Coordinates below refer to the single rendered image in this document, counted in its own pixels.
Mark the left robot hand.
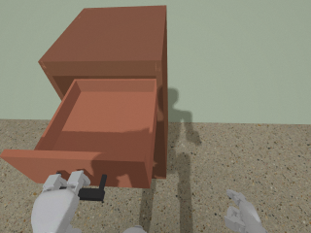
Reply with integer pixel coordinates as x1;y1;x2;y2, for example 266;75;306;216
31;170;90;233

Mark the handle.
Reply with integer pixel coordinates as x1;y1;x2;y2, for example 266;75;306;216
56;172;107;202

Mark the right robot hand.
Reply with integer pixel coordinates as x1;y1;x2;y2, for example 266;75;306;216
225;189;262;233

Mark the drawer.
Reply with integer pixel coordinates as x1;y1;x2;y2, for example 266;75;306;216
0;79;158;189

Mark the cabinet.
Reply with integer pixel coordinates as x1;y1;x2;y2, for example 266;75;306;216
38;5;168;180

